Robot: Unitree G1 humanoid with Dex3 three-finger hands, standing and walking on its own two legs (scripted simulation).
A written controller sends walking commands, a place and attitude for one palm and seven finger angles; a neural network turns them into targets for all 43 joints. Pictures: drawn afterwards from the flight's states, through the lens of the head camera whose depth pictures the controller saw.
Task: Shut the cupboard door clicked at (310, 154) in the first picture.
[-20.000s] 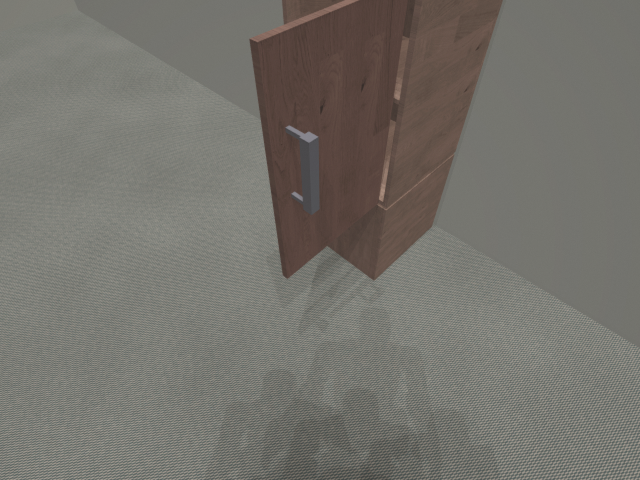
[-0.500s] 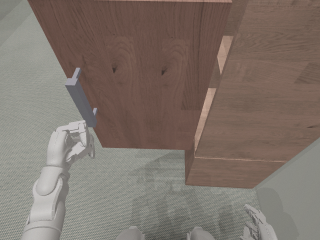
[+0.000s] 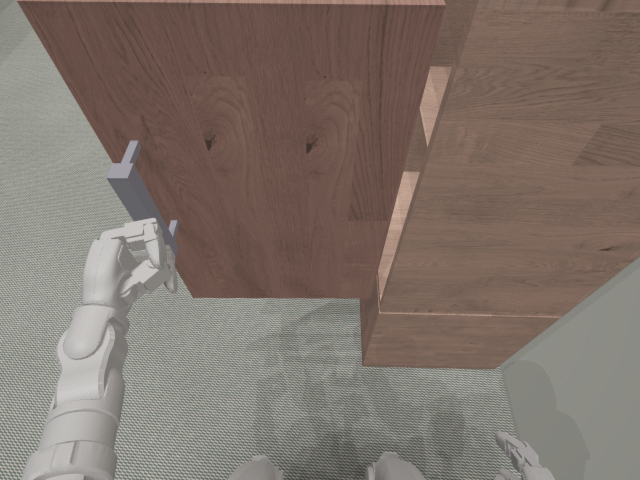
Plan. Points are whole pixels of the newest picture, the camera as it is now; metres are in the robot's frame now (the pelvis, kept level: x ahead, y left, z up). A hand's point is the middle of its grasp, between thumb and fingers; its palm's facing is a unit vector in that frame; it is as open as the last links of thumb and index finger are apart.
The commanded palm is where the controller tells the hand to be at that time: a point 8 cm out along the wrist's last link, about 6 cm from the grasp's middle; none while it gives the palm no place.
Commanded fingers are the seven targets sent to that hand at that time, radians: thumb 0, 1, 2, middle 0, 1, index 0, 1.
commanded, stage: bring the fist close to the handle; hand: left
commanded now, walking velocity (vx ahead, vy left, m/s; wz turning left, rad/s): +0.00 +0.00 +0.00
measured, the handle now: (152, 205) +0.45 +0.24 +0.06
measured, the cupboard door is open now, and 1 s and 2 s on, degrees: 91 81 67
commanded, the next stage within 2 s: push the door shut along its arc in 0.16 s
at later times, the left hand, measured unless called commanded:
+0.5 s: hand (168, 251) +0.37 +0.20 +0.07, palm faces -0.04 -1.00 -0.03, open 3.1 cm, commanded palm +0.35 +0.25 +0.06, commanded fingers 0.00 0.90 0.90 -1.30 -1.50 -1.30 -1.50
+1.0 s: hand (191, 213) +0.43 +0.18 +0.06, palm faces -0.18 -0.98 -0.03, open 3.1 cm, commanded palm +0.43 +0.23 +0.06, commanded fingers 0.00 0.90 0.90 -1.30 -1.50 -1.30 -1.50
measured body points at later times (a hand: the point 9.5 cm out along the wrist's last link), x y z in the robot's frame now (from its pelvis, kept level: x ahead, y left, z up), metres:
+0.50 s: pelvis -0.01 +0.00 +0.00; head +0.07 +0.00 +0.44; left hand +0.37 +0.25 +0.07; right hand +0.12 -0.26 -0.11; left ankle +0.00 +0.12 -0.68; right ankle +0.02 -0.12 -0.68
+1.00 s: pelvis -0.01 +0.01 -0.01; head +0.08 +0.02 +0.43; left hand +0.44 +0.24 +0.07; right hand +0.05 -0.26 -0.13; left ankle +0.00 +0.12 -0.68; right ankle +0.02 -0.12 -0.68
